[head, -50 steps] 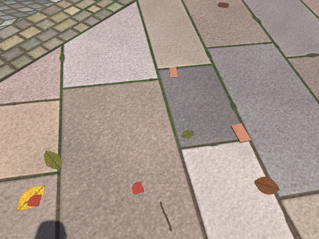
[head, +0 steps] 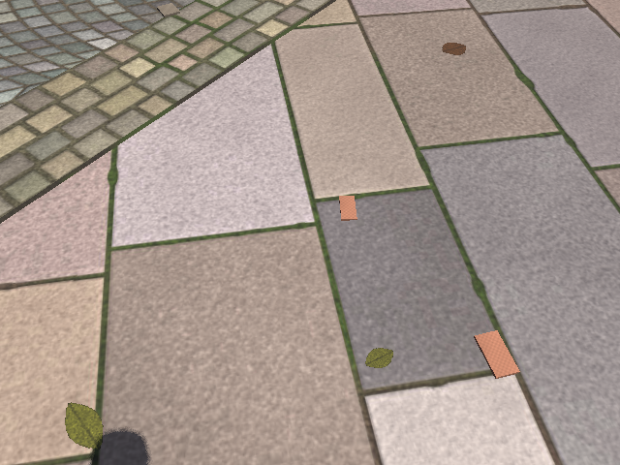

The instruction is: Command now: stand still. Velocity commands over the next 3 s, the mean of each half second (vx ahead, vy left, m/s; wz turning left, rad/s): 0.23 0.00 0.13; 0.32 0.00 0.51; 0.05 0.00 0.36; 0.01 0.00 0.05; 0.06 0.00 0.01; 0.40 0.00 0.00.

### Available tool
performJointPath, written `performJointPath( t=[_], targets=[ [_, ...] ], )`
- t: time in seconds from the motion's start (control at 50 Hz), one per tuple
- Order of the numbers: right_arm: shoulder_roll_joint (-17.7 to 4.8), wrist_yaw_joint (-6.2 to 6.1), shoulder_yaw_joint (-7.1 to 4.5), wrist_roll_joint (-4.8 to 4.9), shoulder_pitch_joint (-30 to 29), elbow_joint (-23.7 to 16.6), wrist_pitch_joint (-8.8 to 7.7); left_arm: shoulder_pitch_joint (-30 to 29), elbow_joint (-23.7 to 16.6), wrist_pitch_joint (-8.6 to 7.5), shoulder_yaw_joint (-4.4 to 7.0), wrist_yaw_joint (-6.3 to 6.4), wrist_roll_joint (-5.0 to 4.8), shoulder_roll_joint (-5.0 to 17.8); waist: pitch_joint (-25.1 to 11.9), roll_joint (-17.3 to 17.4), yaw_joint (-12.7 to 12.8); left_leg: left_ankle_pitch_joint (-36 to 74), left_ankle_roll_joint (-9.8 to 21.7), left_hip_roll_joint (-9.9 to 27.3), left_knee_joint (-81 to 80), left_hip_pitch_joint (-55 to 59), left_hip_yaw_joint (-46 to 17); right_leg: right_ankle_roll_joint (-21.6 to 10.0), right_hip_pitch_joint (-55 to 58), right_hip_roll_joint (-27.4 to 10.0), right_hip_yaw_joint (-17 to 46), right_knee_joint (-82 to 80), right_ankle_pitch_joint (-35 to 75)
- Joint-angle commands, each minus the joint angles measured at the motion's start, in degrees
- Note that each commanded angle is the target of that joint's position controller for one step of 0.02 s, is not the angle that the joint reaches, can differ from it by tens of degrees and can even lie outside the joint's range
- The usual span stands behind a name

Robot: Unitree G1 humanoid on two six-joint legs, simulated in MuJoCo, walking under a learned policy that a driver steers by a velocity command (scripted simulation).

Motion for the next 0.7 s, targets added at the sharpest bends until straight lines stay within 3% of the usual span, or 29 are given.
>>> performJointPath(
  t=[0.02, 0.08, 0.1, 0.16, 0.2, 0.24, 0.26, 0.3, 0.32, 0.34, 0.36, 0.38, 0.4, 0.42, 0.44, 0.46, 0.48, 0.52, 0.58, 0.66, 0.7],
  targets=[
    [-6.08, -0.04, -0.84, 0.11, 2.56, -1.30, -0.44, -0.43, -1.69, -0.59, 0.76, -0.06, -0.25, 4.82, -2.28, 1.06, -0.31, 7.13, 2.17, 2.49, -5.89, -3.40, -2.42, -2.02, 6.73, -2.85, 3.39, -2.15, 6.81],
    [-5.91, 0.00, -0.75, 0.18, 2.83, -1.27, -0.15, 0.01, -1.00, -0.29, 0.74, 0.03, -0.40, 4.93, -2.55, 0.56, -0.29, 9.81, 2.10, 2.20, -5.25, -2.58, -1.97, -2.08, 7.50, -2.93, 3.38, -1.27, 9.60],
    [-5.61, 0.00, -0.76, 0.29, 4.16, -0.63, 0.02, 1.05, -0.22, -0.13, 0.67, 0.08, -0.49, 4.61, -3.69, 0.70, -0.43, 4.60, 2.44, 1.72, -5.55, -1.88, -1.46, -2.22, 7.89, -2.14, 2.50, -0.77, 4.12],
    [-7.34, -0.16, -1.57, 1.27, 4.50, -1.29, 0.18, 0.64, -0.20, -0.14, 1.25, 0.20, -1.35, 5.68, 2.98, 2.64, -0.56, -19.46, 6.58, 3.13, -7.33, -5.59, -4.85, -3.44, -0.29, -0.43, 1.64, 1.67, -22.64],
    [-8.28, -0.05, -1.99, 1.91, 7.50, -1.29, -1.18, -1.83, -1.42, -1.89, 1.03, -0.21, -1.70, 4.50, 7.02, 4.98, -1.94, -23.66, 9.94, 8.12, -10.86, -2.74, -12.39, -3.73, -8.45, -0.35, 1.58, 5.96, -21.83],
    [-10.85, 0.25, -2.93, 2.13, 9.61, -0.67, -2.50, -4.12, -2.88, -3.90, 0.72, -1.22, -1.75, 2.90, 8.21, 10.65, -2.18, -18.69, 14.16, 16.63, -14.53, 4.02, -23.80, -3.88, -15.83, 0.05, -0.31, 13.63, -13.07],
    [-9.93, 0.47, -2.78, 2.04, 9.40, -0.93, -2.99, -4.99, -3.43, -4.71, 0.82, -1.63, -1.69, 3.25, 8.01, 10.08, -1.81, -11.50, 14.75, 17.86, -13.56, 4.70, -25.68, -4.37, -16.14, -0.65, 0.62, 13.93, -12.74],
    [-9.16, 1.10, -2.55, 2.26, 5.20, -2.64, -3.16, 0.17, -1.87, -5.75, 1.30, -2.11, -2.01, 3.74, 5.43, 8.74, 2.15, -1.17, 12.64, 15.09, -9.52, 1.78, -21.38, -4.90, -6.66, -0.43, 0.41, 7.35, -11.43],
    [-9.25, 1.32, -2.53, 2.39, 0.68, -4.42, -2.92, 6.91, 0.65, -5.85, 2.04, -2.06, -2.20, 4.88, 3.64, 7.33, 5.79, 2.43, 10.10, 11.15, -6.05, -5.69, -16.62, -5.20, 5.92, -0.11, 1.21, 2.45, -8.47],
    [-8.36, 1.43, -2.26, 2.52, -4.69, -7.16, -3.19, 15.26, 2.88, -5.85, 3.65, -1.59, -1.82, 9.46, 2.28, 0.19, 9.66, 9.98, 5.99, 4.32, 7.39, -16.29, -8.51, -7.02, 18.22, -5.95, 10.75, -4.16, -8.64],
    [-3.84, 1.23, -1.32, 2.26, -3.54, -9.25, -4.16, 22.98, 4.53, -5.70, 5.60, -1.64, -1.41, 16.68, -2.76, -16.83, 10.47, 0.05, 1.64, -3.96, 29.13, -29.30, 0.17, -13.28, 31.22, -19.12, 32.72, -12.46, -7.67],
    [-6.22, 1.15, -2.08, 2.43, -3.70, -8.74, -4.78, 21.95, 4.23, -6.09, 3.50, -1.63, -0.26, 10.62, -2.57, -11.30, 8.97, -13.30, 2.35, -3.71, 41.20, -34.48, -8.36, -14.94, 30.23, -24.30, 40.13, -13.71, -0.88],
    [-6.61, 1.53, -2.53, 3.44, -2.05, -8.13, -4.83, 17.32, 2.90, -6.28, 2.18, -1.50, -0.23, 6.83, 0.72, -6.03, 5.62, -9.99, 4.24, -1.13, 45.69, -37.19, -11.52, -12.66, 28.10, -23.70, 32.65, -12.31, 3.07],
    [-5.55, 1.74, -2.44, 3.63, -0.96, -7.39, -4.57, 13.23, 1.42, -6.34, 1.64, -1.74, -0.38, 5.63, 1.18, -3.40, 3.55, -4.28, 5.40, 0.90, 45.22, -36.58, -11.30, -10.04, 25.65, -20.92, 24.92, -12.69, 4.84],
    [-4.96, 1.72, -2.69, 3.45, -1.27, -7.19, -4.29, 11.06, 0.96, -6.26, 1.32, -2.02, -0.58, 5.24, 3.03, -2.36, 2.57, 0.29, 6.03, 2.15, 41.95, -36.53, -10.92, -7.76, 23.56, -18.73, 18.23, -13.28, 9.43],
    [-5.62, 1.80, -3.29, 3.06, -1.56, -7.14, -3.73, 10.06, 0.78, -6.02, 0.75, -2.00, -0.37, 3.69, 2.86, -3.17, 1.84, 3.26, 6.28, 3.46, 39.03, -34.21, -9.54, -5.50, 21.80, -16.07, 11.98, -13.80, 12.90],
    [-4.86, 2.21, -3.37, 2.99, -1.48, -7.30, -3.14, 10.58, 0.90, -5.74, 0.53, -1.88, 0.12, 3.26, 2.38, -4.34, 1.62, 5.25, 6.03, 3.66, 37.72, -31.95, -8.10, -4.55, 20.06, -14.63, 8.56, -14.32, 14.75],
    [-3.21, 2.94, -3.15, 2.58, -3.46, -8.63, -2.10, 11.91, 1.22, -5.50, 0.69, -1.13, 0.66, 4.90, 2.86, -3.34, 1.48, 8.21, 4.77, 3.87, 36.08, -32.52, -6.23, -5.23, 18.54, -14.23, 4.86, -16.04, 17.74],
    [-2.22, 3.40, -2.39, 2.26, -10.35, -12.80, -1.88, 10.68, 0.38, -5.27, 1.04, -0.06, 1.09, 7.26, 5.54, -2.01, 1.74, 13.82, 3.43, 3.96, 25.37, -33.21, -4.38, -5.39, 15.18, -13.88, 0.28, -19.11, 18.28],
    [-2.09, 4.70, -1.43, 1.85, -18.46, -17.28, -1.83, 13.49, 0.28, -4.99, 1.56, 0.67, 0.17, 8.81, 6.79, -2.26, 3.58, 18.42, 4.11, 3.21, 13.72, -29.71, 1.18, -4.81, 16.26, -14.56, -5.34, -20.02, 20.44],
    [-2.53, 5.53, -1.40, 1.84, -20.69, -19.08, -1.79, 13.67, 0.09, -4.45, 1.76, 0.75, -0.22, 9.18, 7.57, -2.04, 3.02, 16.96, 5.42, 1.85, 9.67, -28.13, 3.54, -4.23, 18.84, -15.01, -8.09, -16.76, 29.61]
  ],
)
Next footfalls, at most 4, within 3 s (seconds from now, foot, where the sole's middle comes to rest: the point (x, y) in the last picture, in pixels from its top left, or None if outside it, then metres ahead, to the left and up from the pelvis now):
0.82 left None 0.43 0.15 -0.77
1.34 right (334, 441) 0.56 -0.03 -0.77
1.62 left None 0.39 0.19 -0.77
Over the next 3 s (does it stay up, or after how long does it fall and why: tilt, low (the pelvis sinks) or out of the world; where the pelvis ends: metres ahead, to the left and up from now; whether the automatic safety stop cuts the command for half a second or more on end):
stays up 0.64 0.17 -0.01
